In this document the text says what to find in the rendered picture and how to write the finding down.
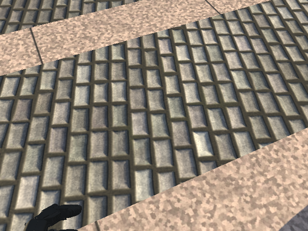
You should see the robot left hand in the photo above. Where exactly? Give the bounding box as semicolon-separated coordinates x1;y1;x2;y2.
23;203;82;231

